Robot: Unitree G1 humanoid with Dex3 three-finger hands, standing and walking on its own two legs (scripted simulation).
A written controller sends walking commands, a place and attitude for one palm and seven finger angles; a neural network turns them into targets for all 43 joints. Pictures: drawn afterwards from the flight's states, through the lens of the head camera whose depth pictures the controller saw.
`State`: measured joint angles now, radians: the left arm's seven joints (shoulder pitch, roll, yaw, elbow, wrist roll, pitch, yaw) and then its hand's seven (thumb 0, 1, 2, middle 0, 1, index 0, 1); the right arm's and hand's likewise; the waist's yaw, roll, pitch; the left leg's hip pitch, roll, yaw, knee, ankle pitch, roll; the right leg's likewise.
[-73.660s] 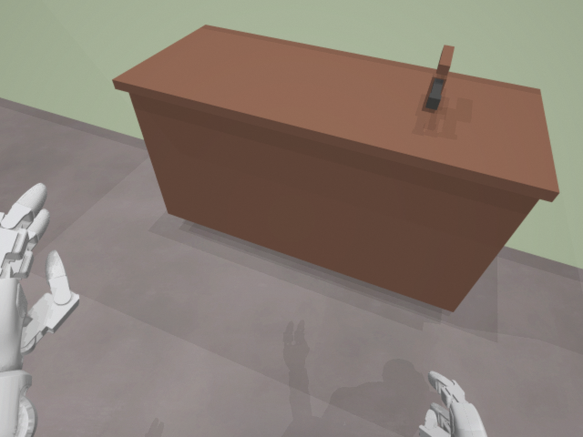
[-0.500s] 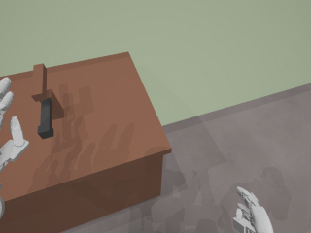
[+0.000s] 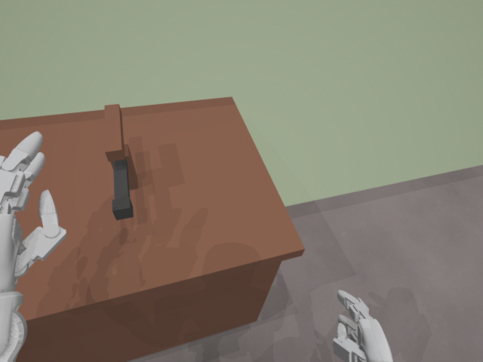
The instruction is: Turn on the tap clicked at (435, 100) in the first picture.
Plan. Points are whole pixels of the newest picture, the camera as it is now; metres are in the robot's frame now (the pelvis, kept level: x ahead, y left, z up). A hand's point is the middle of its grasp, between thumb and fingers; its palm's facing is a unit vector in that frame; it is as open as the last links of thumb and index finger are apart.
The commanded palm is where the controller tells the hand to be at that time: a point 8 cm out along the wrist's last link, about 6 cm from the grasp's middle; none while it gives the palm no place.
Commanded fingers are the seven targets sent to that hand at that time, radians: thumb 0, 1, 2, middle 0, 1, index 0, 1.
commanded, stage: come to a stop and stand still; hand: left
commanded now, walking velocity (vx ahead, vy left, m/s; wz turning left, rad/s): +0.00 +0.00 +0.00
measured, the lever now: (122, 208) +0.34 +0.24 +0.05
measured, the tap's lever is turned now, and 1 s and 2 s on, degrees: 0 0 0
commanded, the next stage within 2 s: look again from close up in 0.24 s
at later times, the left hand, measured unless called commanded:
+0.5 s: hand (50, 236) +0.21 +0.25 +0.16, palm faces +0.38 -0.85 -0.37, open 7.4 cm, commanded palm +0.16 +0.29 +0.18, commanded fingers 0.00 0.90 0.90 -0.20 -0.30 -0.20 -0.30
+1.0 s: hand (27, 209) +0.23 +0.28 +0.18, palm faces +0.47 -0.79 -0.39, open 7.4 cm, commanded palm +0.15 +0.27 +0.18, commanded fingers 0.00 0.90 0.90 -0.20 -0.30 -0.20 -0.30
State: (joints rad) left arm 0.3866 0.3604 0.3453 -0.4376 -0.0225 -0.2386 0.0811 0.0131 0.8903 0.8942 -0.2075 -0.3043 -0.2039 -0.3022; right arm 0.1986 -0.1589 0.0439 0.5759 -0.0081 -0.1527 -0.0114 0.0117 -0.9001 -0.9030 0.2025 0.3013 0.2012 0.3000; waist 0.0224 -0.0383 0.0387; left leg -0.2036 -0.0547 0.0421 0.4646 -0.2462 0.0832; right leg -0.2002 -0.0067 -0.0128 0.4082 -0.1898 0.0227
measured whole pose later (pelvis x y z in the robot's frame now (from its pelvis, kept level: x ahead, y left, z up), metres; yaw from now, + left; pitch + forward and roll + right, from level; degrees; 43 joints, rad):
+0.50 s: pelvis +0.00 +0.01 +0.00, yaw +1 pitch -1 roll -2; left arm 0.43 0.37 0.36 -0.47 -0.04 -0.24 0.10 0.01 0.89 0.89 -0.21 -0.30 -0.21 -0.30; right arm 0.21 -0.19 0.01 0.58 0.00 -0.10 -0.02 0.01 -0.90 -0.90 0.20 0.30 0.20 0.30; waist 0.02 -0.02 0.07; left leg -0.20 -0.06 0.03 0.47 -0.25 0.09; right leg -0.19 -0.01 -0.02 0.40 -0.19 0.03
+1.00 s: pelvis -0.01 -0.01 +0.00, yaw +0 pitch -1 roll -1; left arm 0.19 0.45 0.45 -0.29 -0.04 -0.27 0.07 0.01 0.89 0.89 -0.21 -0.30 -0.21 -0.30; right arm 0.21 -0.20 0.02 0.58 0.00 -0.15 0.00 0.01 -0.90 -0.90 0.20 0.30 0.20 0.30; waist 0.05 -0.02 0.07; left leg -0.24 -0.05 0.04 0.48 -0.23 0.08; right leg -0.24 0.00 -0.02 0.44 -0.18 0.01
